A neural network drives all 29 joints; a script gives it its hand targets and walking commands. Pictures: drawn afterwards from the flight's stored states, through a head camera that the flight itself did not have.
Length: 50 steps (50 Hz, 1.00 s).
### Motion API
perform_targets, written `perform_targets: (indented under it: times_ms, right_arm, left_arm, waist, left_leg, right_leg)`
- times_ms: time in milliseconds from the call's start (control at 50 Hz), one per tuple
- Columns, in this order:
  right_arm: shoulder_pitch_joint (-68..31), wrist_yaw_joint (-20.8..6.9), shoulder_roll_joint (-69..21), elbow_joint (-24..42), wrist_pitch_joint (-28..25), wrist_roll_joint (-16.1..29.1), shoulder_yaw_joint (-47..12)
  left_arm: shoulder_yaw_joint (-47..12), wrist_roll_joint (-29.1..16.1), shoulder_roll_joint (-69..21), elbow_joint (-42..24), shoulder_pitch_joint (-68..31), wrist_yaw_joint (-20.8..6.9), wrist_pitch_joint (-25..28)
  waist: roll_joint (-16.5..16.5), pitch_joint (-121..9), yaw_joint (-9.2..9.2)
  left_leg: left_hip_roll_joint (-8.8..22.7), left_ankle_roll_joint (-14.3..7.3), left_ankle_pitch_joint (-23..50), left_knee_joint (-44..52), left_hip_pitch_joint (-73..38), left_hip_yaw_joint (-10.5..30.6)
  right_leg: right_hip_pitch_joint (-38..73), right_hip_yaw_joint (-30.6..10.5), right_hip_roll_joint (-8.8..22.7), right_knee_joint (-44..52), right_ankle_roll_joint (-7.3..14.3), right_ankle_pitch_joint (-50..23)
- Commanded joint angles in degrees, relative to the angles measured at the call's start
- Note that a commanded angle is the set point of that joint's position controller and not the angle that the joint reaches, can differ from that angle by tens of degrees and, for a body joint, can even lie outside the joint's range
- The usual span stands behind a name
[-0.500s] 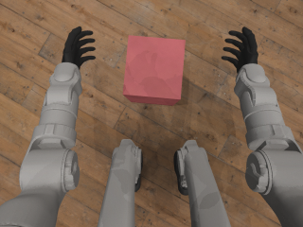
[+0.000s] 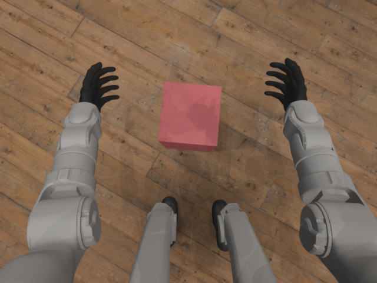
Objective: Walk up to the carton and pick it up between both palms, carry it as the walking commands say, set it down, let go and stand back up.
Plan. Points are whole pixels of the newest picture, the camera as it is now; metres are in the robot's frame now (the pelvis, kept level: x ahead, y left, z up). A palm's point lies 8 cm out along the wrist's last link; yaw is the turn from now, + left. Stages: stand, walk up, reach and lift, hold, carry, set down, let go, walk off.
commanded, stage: let go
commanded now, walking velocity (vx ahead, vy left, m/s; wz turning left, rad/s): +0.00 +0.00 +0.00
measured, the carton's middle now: (190, 121) +0.51 +0.02 -0.53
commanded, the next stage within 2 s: stand in 1.10 s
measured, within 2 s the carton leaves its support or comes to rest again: neither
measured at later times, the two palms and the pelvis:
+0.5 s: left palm (57, 170) +0.32 +0.23 +0.00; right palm (362, 167) +0.32 -0.25 -0.01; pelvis +0.05 -0.02 +0.08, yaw +2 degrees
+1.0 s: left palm (22, 264) +0.20 +0.24 +0.04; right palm out of the picture +0.22 -0.24 +0.04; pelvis +0.06 -0.01 +0.11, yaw +1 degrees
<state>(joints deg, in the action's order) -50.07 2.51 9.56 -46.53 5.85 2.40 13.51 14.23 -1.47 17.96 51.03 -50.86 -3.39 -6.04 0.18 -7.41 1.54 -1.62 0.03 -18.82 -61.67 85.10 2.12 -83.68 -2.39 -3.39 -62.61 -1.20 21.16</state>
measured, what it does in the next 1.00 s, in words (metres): rises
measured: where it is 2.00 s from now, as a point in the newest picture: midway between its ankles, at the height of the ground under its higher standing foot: (195, 232)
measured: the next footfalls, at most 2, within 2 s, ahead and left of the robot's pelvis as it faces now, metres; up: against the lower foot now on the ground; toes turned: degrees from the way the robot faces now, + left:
none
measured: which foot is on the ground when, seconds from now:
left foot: down 0.00-1.00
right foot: down 0.00-1.00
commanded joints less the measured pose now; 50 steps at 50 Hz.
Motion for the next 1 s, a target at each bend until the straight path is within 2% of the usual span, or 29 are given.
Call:
perform_targets:
  times_ms: [0, 60, 80, 100, 120, 180, 200, 240, 260, 300, 320, 340, 360, 380, 400, 460, 520, 560, 620, 680, 740, 760, 780, 800, 860, 900, 980]
  right_arm:
    - [4.81, -1.96, 1.14, 3.75, -1.84, -7.18, 5.08]
    - [8.55, -2.29, 4.08, 13.27, -2.26, -7.04, 2.54]
    - [10.63, -2.51, 4.42, 17.4, -2.3, -6.6, 1.11]
    - [12.39, -2.59, 4.39, 21.06, -2.29, -6.12, -0.51]
    - [14.86, -2.65, 4.55, 24.23, -2.12, -6.35, -1.7]
    - [22.94, -3.46, 2.81, 23.52, -0.64, -6.19, -4.6]
    - [25.47, -3.94, 2.23, 23.93, -0.47, -6.11, -5.85]
    - [31.22, -4.86, 2.03, 24.07, -0.74, -5.0, -7.37]
    - [33.49, -5.14, 1.62, 23.63, -1.1, -4.29, -7.95]
    - [35.27, -5.36, 1.5, 23.5, -1.8, -3.02, -8.57]
    - [36.24, -5.42, 1.95, 22.6, -2.33, -2.72, -8.68]
    - [37.76, -5.48, 1.52, 22.31, -2.8, -2.27, -9.05]
    - [40.31, -5.38, 1.77, 21.19, -3.32, -2.71, -8.78]
    - [42.48, -5.27, 1.83, 20.83, -3.83, -2.51, -9.07]
    - [43.72, -5.13, 1.82, 20.91, -4.24, -2.35, -9.29]
    - [50.03, -4.71, 2.38, 21.01, -5.37, -1.4, -10.49]
    - [55.56, -4.43, 3.13, 24.46, -6.26, -1.9, -10.34]
    - [57.83, -4.5, 3.35, 26.06, -6.71, -1.47, -10.75]
    - [60.93, -4.79, 5.01, 27.25, -6.34, -1.96, -10.98]
    - [62.42, -5.36, 6.11, 27.45, -5.34, -1.94, -11.87]
    - [61.21, -6.02, 6.94, 27.28, -3.88, -2.02, -12.31]
    - [61.86, -6.27, 6.98, 26.65, -3.07, -2.09, -12.35]
    - [61.88, -6.48, 7.18, 26.6, -2.3, -2.33, -12.13]
    - [62.2, -6.58, 7.43, 26.14, -1.53, -2.73, -11.64]
    - [61.74, -7.08, 7.68, 26.55, 0.26, -2.96, -11.38]
    - [61.61, -7.27, 7.71, 27.07, 0.94, -2.98, -11.13]
    - [60.86, -7.56, 7.42, 28.68, 1.34, -2.84, -10.87]
  left_arm:
    - [3.55, 8.69, -0.8, -8.5, -2.52, 0.52, 2.17]
    - [1.42, 7.81, -0.51, -16.4, 2.4, 1.46, 2.24]
    - [0.76, 7.43, -0.05, -19.29, 5.07, 1.64, 2.11]
    - [-0.25, 7.18, -0.05, -21.22, 8.7, 1.73, 1.69]
    - [-1.67, 6.62, -0.41, -22.97, 12.13, 1.65, 1.26]
    - [-4.11, 5.92, -1.2, -23.37, 19.26, 0.92, 0.04]
    - [-4.34, 5.57, -1.07, -23.26, 22.51, 0.63, 0.01]
    - [-4.74, 5.19, -0.83, -25.1, 27.3, 0.23, 0.76]
    - [-5.51, 4.43, -1.48, -25.2, 29.74, 0.01, 1.17]
    - [-5.74, 3.84, -1.64, -24.09, 32.37, -0.46, 1.89]
    - [-6.41, 3.1, -2.49, -22.41, 33.88, -0.72, 2.18]
    - [-5.83, 3.17, -1.79, -23.48, 34.92, -0.72, 2.91]
    - [-6.12, 2.77, -2.1, -21.15, 37.92, -0.81, 3.2]
    - [-6.11, 2.65, -1.79, -21.53, 39.26, -0.73, 3.77]
    - [-6.14, 2.58, -1.79, -21.34, 41.08, -0.68, 4.24]
    - [-7.52, 1.67, -2.45, -21.63, 48.01, -0.6, 5.46]
    - [-8.7, 1.35, -1.99, -25.85, 54.67, -0.67, 6.59]
    - [-9.66, 1.24, -1.92, -28.74, 57.51, -0.74, 7.08]
    - [-10.07, 1.55, -1.79, -30.39, 61.89, -0.61, 6.59]
    - [-11.14, 1.74, -1.23, -31.88, 64.15, -0.49, 5.59]
    - [-11.86, 1.35, -1.35, -32.82, 63.1, -0.75, 3.94]
    - [-11.96, 1.13, -1.35, -33.09, 63.19, -0.92, 3.19]
    - [-11.81, 1.34, -1.36, -33.44, 62.99, -1.05, 2.35]
    - [-11.82, 1.14, -1.46, -33.07, 63.04, -1.2, 1.63]
    - [-11.19, 1.87, -1.16, -33.26, 62.91, -1.52, -0.33]
    - [-10.87, 2.09, -0.78, -33.78, 62.31, -1.71, -1.21]
    - [-10.38, 3.03, -0.68, -34.44, 62.36, -1.76, -1.81]
  waist:
    - [-5.23, -51.53, 0.07]
    - [-6.63, -60.81, -0.44]
    - [-5.24, -63.89, -0.46]
    - [-5.73, -65.27, -1.04]
    - [-4.03, -68.13, -0.5]
    - [-0.83, -57.12, -0.16]
    - [1.47, -53.59, -0.29]
    - [1.02, -46.55, -0.46]
    - [1.86, -42.97, -0.11]
    - [1.6, -35.11, -0.48]
    - [1.55, -28.93, 0.19]
    - [1.38, -27.04, -0.62]
    - [2.53, -24.2, -0.38]
    - [3.1, -22.83, -0.29]
    - [3.2, -22.03, -0.87]
    - [3.35, -19.6, -0.92]
    - [4.28, -18.24, -1.21]
    - [3.4, -15.43, -1.58]
    - [3.23, -9.43, -1.91]
    - [0.78, -3.14, -2.44]
    - [0.51, 3.13, -1.9]
    - [0.88, 5.42, -1.55]
    - [-0.6, 7.16, -1.44]
    - [-0.09, 9.08, -0.83]
    - [-1.42, 11.76, -1.03]
    - [-0.67, 12.42, -0.77]
    - [-1.53, 11.8, -1.52]
  left_leg:
    - [-0.86, 2.25, 29.98, 5.96, -48.83, -0.02]
    - [-0.13, 1.73, 39.09, 5.51, -59.47, 1.17]
    - [0.06, 1.19, 41.62, 5.5, -62.35, 1.66]
    - [0.03, 0.81, 43.26, 5.97, -64.98, 1.6]
    - [-0.06, 0.41, 44.51, 6.49, -65.72, 1.8]
    - [-0.47, -0.54, 36.39, 9.97, -58.96, 0.91]
    - [-0.7, -0.88, 32.24, 11.44, -55.24, 0.31]
    - [-1.24, -0.61, 27.16, 13.99, -51.85, -0.9]
    - [-1.28, -0.63, 25.65, 15.33, -50.7, -1.04]
    - [-1.56, -0.54, 21.22, 17.89, -49.19, -1.59]
    - [-1.62, -0.48, 18.28, 19.47, -48.67, -1.85]
    - [-1.87, -0.44, 17.76, 20.74, -49.07, -1.74]
    - [-1.85, -0.44, 16.19, 22.09, -49.35, -1.81]
    - [-1.86, -0.48, 15.27, 23.2, -50.75, -1.84]
    - [-2.01, -0.44, 15.06, 24.14, -51.01, -2.06]
    - [-2.15, -0.48, 17.03, 27.16, -55.74, -1.97]
    - [-2.47, -0.72, 18.91, 29.8, -62.1, -2.07]
    - [-2.63, -0.62, 19.95, 31.87, -66.5, -2.37]
    - [-2.29, -0.37, 19.7, 34.83, -72.97, -2.37]
    - [-1.76, 0.0, 19.39, 36.98, -77.29, -2.59]
    - [-1.07, 0.6, 16.59, 38.15, -79.64, -2.4]
    - [-0.69, 0.82, 13.97, 38.64, -79.78, -2.61]
    - [-0.54, 1.11, 12.24, 39.11, -80.18, -2.82]
    - [-0.4, 1.08, 10.66, 39.5, -80.23, -2.93]
    - [-0.39, 1.23, 7.86, 40.0, -80.35, -3.3]
    - [-0.49, 0.86, 7.3, 39.69, -81.54, -3.3]
    - [-0.48, 0.58, 8.71, 39.19, -81.67, -2.83]
  right_leg:
    - [19.93, 5.28, -0.97, 9.57, -2.5, -20.34]
    - [22.36, 4.93, -1.41, 9.62, -2.29, -24.99]
    - [24.74, 4.77, -1.45, 9.69, -2.39, -27.12]
    - [26.87, 4.52, -1.37, 10.15, -2.25, -28.53]
    - [31.45, 3.98, -1.24, 10.64, -2.05, -31.91]
    - [38.13, 2.78, -0.46, 13.21, -1.87, -30.81]
    - [42.03, 2.15, -0.17, 14.09, -1.74, -30.49]
    - [46.19, 1.36, 0.38, 16.44, -1.35, -29.56]
    - [48.09, 0.89, 0.53, 17.84, -1.19, -29.76]
    - [50.35, 0.23, 1.23, 20.5, -1.06, -28.05]
    - [50.54, -0.33, 1.66, 22.48, -0.94, -26.51]
    - [52.36, -0.73, 2.04, 23.49, -0.94, -27.29]
    - [54.22, -0.88, 2.43, 24.73, -1.02, -27.07]
    - [55.73, -0.95, 2.74, 25.77, -1.14, -26.92]
    - [58.07, -1.21, 3.09, 26.43, -1.2, -28.15]
    - [64.05, -1.75, 3.59, 28.79, -1.15, -33.2]
    - [69.83, -1.83, 3.29, 30.69, -1.1, -36.72]
    - [71.67, -1.54, 3.16, 32.63, -0.96, -37.14]
    - [72.43, -0.74, 2.64, 36.08, -0.64, -31.5]
    - [71.97, 0.01, 2.12, 39.23, -0.06, -25.07]
    - [70.72, 0.58, 1.75, 41.33, 0.53, -17.71]
    - [70.82, 0.78, 1.75, 41.9, 0.68, -14.26]
    - [70.78, 0.89, 1.82, 42.32, 0.97, -11.83]
    - [70.78, 1.08, 1.66, 42.63, 0.96, -10.04]
    - [71.97, 1.47, 1.94, 43.08, 1.28, -7.19]
    - [71.93, 1.33, 2.29, 43.55, 1.49, -6.25]
    - [73.37, 1.48, 2.21, 42.65, 1.5, -7.53]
